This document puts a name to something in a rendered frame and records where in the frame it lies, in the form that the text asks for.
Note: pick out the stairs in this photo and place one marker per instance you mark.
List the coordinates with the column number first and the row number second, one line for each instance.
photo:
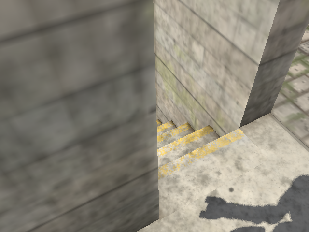
column 174, row 142

